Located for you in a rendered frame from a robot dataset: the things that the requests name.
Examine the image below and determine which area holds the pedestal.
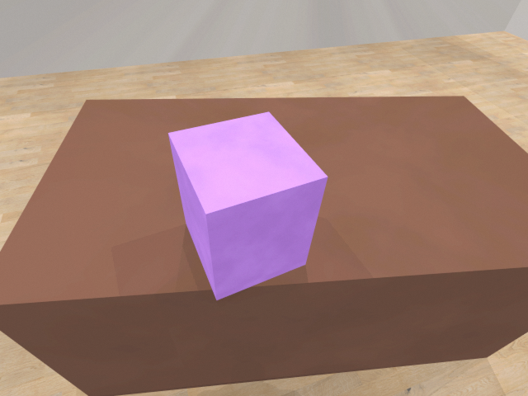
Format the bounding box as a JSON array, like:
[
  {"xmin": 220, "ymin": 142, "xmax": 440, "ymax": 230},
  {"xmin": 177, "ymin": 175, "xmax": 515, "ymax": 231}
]
[{"xmin": 0, "ymin": 96, "xmax": 528, "ymax": 396}]

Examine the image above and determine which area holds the carton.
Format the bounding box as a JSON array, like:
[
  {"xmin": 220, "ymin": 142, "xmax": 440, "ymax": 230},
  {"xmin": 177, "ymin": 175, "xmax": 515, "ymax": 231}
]
[{"xmin": 168, "ymin": 112, "xmax": 328, "ymax": 300}]

